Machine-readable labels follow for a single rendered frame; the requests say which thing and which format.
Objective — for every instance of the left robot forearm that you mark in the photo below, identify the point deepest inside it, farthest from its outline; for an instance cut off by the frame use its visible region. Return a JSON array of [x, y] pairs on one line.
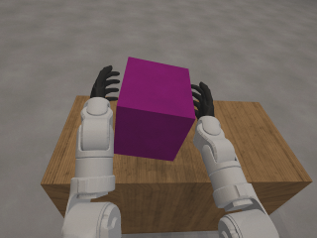
[[94, 152]]

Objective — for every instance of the pedestal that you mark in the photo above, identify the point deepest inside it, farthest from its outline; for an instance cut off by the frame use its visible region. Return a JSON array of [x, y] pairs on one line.
[[160, 196]]

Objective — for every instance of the robot left upper arm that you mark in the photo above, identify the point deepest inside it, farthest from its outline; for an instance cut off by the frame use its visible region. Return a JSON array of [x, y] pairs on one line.
[[93, 220]]

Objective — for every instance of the carton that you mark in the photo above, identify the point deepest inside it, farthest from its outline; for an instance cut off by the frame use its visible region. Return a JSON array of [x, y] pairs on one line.
[[155, 110]]

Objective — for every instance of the robot right upper arm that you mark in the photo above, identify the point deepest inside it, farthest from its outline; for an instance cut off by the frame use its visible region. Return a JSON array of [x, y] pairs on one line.
[[246, 224]]

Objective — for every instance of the right robot hand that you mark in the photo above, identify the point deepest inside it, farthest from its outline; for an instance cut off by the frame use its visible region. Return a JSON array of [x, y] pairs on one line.
[[205, 105]]

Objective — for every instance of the left robot hand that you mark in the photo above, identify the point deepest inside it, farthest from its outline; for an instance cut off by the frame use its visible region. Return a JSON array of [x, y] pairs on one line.
[[99, 87]]

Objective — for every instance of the right robot forearm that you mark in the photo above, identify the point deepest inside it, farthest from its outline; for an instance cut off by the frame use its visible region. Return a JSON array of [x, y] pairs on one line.
[[231, 189]]

